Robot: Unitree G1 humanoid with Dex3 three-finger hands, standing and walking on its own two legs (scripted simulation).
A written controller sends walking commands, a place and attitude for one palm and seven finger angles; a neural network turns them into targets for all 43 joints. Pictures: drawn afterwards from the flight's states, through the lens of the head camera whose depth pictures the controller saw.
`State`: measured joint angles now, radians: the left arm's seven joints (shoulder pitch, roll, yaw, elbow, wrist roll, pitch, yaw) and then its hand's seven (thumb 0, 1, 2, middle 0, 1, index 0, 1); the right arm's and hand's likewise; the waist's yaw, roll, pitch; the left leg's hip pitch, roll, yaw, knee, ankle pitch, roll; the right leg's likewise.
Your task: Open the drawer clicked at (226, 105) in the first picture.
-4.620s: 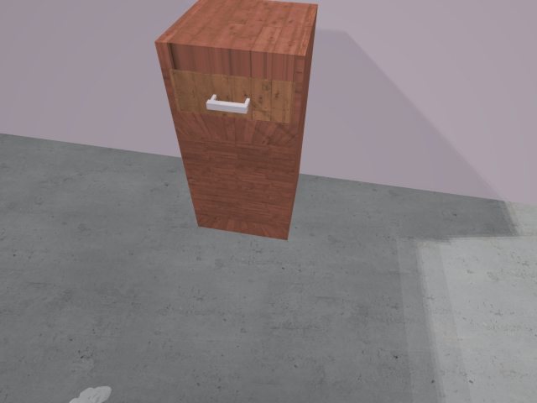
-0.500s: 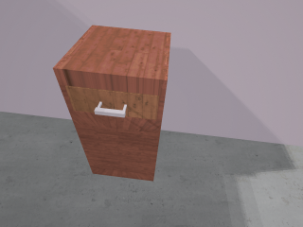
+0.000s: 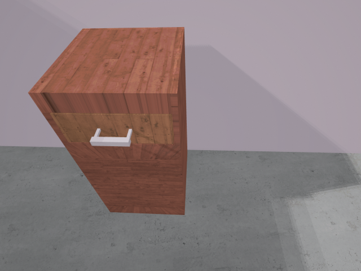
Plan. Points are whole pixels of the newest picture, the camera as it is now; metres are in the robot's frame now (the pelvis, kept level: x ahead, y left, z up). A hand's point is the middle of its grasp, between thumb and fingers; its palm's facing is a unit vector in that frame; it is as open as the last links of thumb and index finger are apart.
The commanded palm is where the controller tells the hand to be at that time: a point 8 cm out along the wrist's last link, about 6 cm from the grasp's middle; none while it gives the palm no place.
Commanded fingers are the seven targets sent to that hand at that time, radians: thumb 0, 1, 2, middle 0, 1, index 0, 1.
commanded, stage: look again from close up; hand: left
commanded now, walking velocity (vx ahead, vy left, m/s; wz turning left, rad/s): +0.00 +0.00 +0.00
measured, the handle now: (112, 136) +0.52 +0.25 -0.05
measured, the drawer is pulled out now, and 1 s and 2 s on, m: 0.00 0.00 0.00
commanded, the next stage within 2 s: raise the hand with hooked fingers in 0.22 s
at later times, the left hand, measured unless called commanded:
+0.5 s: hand out of the picture +0.14 +0.20 -0.05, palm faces -0.09 -0.75 -0.65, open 7.5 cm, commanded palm +0.10 +0.22 -0.04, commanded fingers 0.00 0.67 0.80 -0.22 -0.45 -0.22 -0.45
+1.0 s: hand (68, 256) +0.16 +0.24 -0.01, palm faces +0.13 -0.06 -0.99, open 10.1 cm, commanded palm +0.13 +0.24 +0.03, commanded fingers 0.00 0.08 0.55 -0.26 -0.82 -0.26 -0.82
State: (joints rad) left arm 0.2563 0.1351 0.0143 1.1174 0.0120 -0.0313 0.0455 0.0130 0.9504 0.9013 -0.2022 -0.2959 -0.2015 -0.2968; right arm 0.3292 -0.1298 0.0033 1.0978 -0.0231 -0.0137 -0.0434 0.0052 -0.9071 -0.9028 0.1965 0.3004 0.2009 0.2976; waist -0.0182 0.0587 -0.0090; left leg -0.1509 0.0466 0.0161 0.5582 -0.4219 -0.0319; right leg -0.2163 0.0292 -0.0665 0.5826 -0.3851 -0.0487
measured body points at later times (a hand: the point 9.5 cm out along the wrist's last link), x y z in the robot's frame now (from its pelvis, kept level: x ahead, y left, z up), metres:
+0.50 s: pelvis -0.04 +0.00 +0.00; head -0.01 -0.04 +0.45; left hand +0.14 +0.23 -0.01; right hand +0.06 -0.26 -0.14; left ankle -0.08 +0.14 -0.73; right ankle -0.05 -0.09 -0.73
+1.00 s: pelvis -0.11 +0.02 -0.03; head -0.09 -0.01 +0.42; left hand +0.15 +0.24 +0.04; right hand +0.10 -0.17 -0.13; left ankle -0.08 +0.15 -0.73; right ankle -0.05 -0.09 -0.73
